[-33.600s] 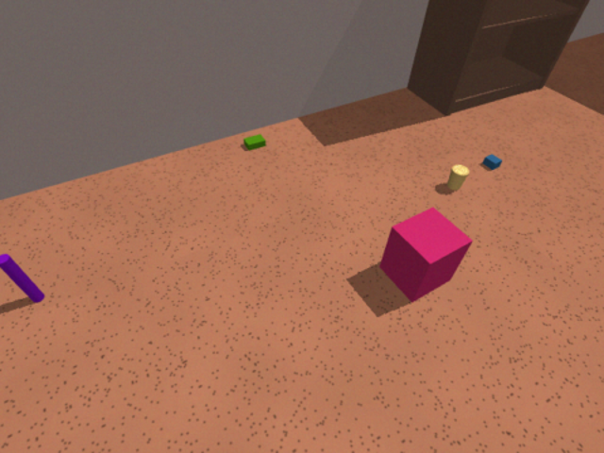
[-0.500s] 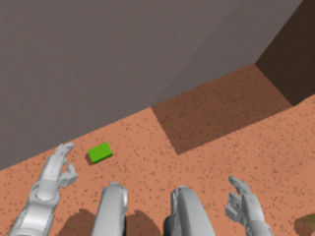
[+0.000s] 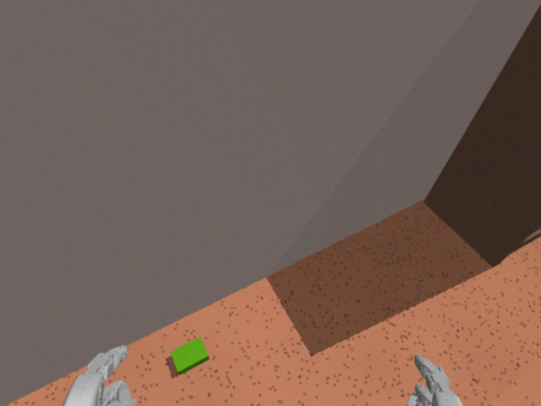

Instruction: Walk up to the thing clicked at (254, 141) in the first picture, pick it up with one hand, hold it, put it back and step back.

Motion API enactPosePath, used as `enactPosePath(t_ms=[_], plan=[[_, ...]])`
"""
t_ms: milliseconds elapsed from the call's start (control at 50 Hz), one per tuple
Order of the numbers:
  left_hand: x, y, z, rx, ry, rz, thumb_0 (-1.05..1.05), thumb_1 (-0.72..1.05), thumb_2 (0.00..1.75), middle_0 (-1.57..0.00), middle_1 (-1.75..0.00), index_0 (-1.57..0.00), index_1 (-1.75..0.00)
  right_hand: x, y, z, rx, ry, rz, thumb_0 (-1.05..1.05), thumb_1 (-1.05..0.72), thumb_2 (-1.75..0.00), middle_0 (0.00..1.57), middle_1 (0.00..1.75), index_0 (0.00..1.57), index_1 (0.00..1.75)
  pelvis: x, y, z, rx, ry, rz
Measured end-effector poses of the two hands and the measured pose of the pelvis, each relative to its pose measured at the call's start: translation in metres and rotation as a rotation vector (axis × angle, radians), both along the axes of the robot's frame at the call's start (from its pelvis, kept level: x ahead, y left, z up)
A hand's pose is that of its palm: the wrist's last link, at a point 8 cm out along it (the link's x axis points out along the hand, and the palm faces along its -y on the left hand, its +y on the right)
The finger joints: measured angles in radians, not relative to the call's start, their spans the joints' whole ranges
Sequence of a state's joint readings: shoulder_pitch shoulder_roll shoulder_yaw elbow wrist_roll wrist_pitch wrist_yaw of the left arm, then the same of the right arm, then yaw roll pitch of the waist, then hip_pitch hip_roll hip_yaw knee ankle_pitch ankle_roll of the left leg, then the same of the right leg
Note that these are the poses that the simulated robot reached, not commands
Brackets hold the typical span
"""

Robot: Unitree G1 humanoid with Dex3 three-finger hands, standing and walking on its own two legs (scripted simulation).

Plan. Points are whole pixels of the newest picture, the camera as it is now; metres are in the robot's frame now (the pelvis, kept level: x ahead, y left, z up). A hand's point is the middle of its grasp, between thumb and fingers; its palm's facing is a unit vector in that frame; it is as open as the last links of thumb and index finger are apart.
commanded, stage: home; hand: left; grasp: from above
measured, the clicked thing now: (190, 355) +0.43 +0.22 -0.69
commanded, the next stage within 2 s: none
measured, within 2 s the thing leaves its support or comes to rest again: neither
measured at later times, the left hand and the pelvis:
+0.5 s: hand out of the picture +0.16 +0.18 -0.04, palm faces +0.06 -0.98 -0.20, open 7.4 cm; pelvis +0.00 +0.00 +0.01, yaw +1 degrees
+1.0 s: hand out of the picture +0.16 +0.18 -0.04, palm faces +0.04 -0.98 -0.20, open 7.4 cm; pelvis +0.00 +0.00 +0.01, yaw +1 degrees
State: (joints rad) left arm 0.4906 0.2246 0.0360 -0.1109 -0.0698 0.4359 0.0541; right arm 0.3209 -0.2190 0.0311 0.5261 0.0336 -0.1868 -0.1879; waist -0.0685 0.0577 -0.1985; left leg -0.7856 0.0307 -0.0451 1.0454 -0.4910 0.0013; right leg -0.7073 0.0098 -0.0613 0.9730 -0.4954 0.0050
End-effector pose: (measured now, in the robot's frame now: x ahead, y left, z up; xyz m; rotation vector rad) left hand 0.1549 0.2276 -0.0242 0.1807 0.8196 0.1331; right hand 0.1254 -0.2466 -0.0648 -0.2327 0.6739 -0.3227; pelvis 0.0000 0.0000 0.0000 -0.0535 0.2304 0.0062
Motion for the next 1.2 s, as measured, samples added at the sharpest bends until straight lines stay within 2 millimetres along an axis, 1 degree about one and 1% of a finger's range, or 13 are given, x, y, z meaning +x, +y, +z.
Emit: enactPosePath(t_ms=[60, 120, 220, 300, 400, 600, 760, 1200], plan=[[-0.004, 0.0, 0.009, -0.001, -0.008, 0.004, 0.01, 0.91, 0.9, -0.2, -0.3, -0.2, -0.3, 0.011, 0.001, 0.008, -0.002, -0.039, 0.014, 0.01, -0.9, -0.9, 0.21, 0.3, 0.2, 0.3, 0.004, 0.0, 0.004, 0.003, -0.018, 0.004], [-0.008, 0.0, 0.014, -0.005, -0.01, 0.007, 0.01, 0.91, 0.9, -0.2, -0.3, -0.2, -0.3, 0.023, 0.003, 0.015, -0.006, -0.074, 0.038, 0.01, -0.9, -0.9, 0.21, 0.3, 0.2, 0.3, 0.006, -0.001, 0.007, 0.005, -0.031, 0.008], [-0.011, -0.001, 0.01, -0.015, 0.003, 0.011, 0.01, 0.91, 0.9, -0.2, -0.3, -0.2, -0.3, 0.037, 0.006, 0.022, -0.015, -0.114, 0.081, 0.01, -0.9, -0.9, 0.21, 0.3, 0.2, 0.3, 0.006, -0.003, 0.008, 0.009, -0.044, 0.015], [-0.013, -0.002, 0.007, -0.021, 0.01, 0.014, 0.01, 0.91, 0.9, -0.2, -0.3, -0.2, -0.3, 0.042, 0.007, 0.025, -0.021, -0.12, 0.103, 0.01, -0.9, -0.9, 0.21, 0.3, 0.2, 0.3, 0.005, -0.004, 0.007, 0.01, -0.048, 0.017], [-0.013, -0.002, 0.008, -0.017, 0.004, 0.011, 0.01, 0.91, 0.9, -0.2, -0.3, -0.2, -0.3, 0.041, 0.007, 0.023, -0.021, -0.107, 0.108, 0.01, -0.9, -0.9, 0.21, 0.3, 0.2, 0.3, 0.005, -0.004, 0.008, 0.01, -0.051, 0.018], [-0.01, -0.001, 0.009, -0.009, -0.002, 0.003, 0.01, 0.91, 0.9, -0.2, -0.3, -0.2, -0.3, 0.025, 0.006, 0.015, -0.01, -0.066, 0.084, 0.01, -0.9, -0.9, 0.21, 0.3, 0.2, 0.3, 0.004, -0.003, 0.008, 0.01, -0.056, 0.013], [-0.011, 0.0, 0.009, -0.014, -0.006, -0.003, 0.01, 0.91, 0.9, -0.2, -0.3, -0.2, -0.3, 0.017, 0.006, 0.014, -0.015, -0.056, 0.072, 0.01, -0.9, -0.9, 0.21, 0.3, 0.2, 0.3, 0.001, -0.001, 0.007, 0.008, -0.059, 0.01], [-0.017, 0.002, 0.008, -0.013, -0.002, -0.005, 0.01, 0.91, 0.9, -0.2, -0.3, -0.2, -0.3, 0.022, 0.011, 0.017, -0.009, -0.091, 0.087, 0.01, -0.9, -0.9, 0.21, 0.3, 0.2, 0.3, -0.003, 0.001, 0.006, 0.007, -0.06, 0.009]])
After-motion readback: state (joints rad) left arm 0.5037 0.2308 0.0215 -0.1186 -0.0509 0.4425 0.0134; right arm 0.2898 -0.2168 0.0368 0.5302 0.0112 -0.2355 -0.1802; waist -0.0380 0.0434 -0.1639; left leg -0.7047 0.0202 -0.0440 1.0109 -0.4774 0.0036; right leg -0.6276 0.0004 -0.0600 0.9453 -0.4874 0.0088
